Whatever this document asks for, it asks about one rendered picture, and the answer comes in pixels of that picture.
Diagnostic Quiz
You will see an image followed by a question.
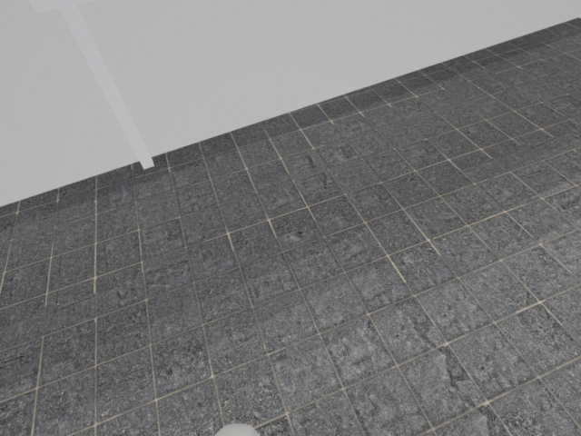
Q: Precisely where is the panel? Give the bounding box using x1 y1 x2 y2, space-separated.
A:
29 0 154 169

